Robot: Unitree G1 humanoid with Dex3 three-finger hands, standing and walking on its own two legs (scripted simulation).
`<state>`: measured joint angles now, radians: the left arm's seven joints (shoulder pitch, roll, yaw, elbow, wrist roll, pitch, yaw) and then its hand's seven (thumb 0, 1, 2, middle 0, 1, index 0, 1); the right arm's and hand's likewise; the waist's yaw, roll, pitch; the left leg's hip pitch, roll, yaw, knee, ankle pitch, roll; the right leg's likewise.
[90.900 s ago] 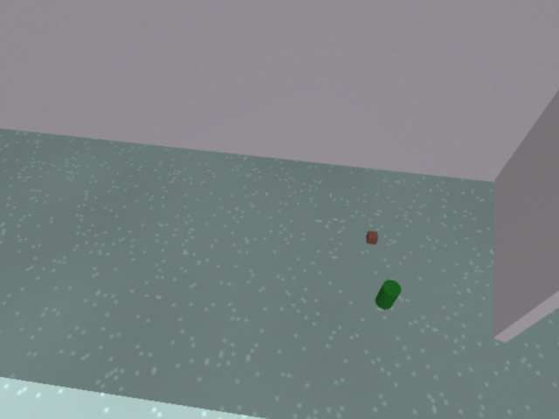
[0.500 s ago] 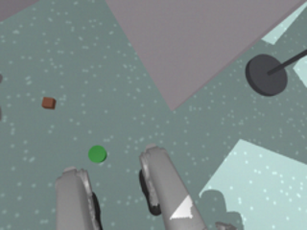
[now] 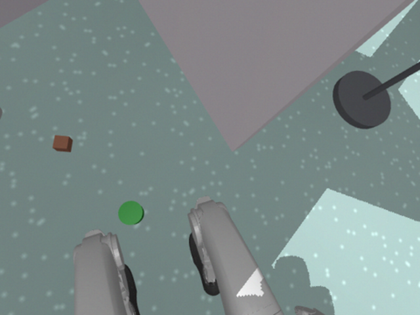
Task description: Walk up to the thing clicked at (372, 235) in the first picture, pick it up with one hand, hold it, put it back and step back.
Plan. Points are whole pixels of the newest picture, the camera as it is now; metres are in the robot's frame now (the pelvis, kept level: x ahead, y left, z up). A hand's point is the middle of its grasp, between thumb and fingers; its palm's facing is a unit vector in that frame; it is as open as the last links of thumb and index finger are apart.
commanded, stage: go down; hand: left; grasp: from above
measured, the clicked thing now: (63, 143) +0.59 +0.25 -0.48
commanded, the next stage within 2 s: approach in 0.26 s
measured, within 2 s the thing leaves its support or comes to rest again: neither
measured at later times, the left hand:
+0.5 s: hand out of the picture +0.54 +0.27 -0.11, palm faces +0.00 -0.41 -0.91, open 14.3 cm
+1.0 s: hand (54, 162) +0.49 +0.23 -0.31, palm faces -0.19 -0.41 -0.89, open 14.2 cm
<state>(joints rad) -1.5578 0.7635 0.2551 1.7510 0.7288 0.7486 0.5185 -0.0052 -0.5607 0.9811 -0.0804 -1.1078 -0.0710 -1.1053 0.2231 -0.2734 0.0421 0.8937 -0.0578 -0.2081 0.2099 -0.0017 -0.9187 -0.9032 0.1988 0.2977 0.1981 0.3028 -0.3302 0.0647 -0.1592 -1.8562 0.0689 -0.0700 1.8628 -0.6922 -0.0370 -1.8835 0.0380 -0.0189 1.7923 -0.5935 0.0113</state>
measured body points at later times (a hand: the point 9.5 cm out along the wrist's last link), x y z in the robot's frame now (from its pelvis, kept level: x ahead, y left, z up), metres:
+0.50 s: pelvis -0.01 +0.00 -0.07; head +0.24 +0.01 +0.30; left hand +0.54 +0.29 -0.06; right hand -0.04 -0.26 -0.19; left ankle +0.05 +0.14 -0.46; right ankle +0.08 -0.12 -0.46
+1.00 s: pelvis -0.03 +0.01 -0.14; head +0.26 +0.03 +0.20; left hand +0.50 +0.24 -0.26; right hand -0.10 -0.26 -0.22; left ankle +0.05 +0.14 -0.46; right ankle +0.08 -0.12 -0.46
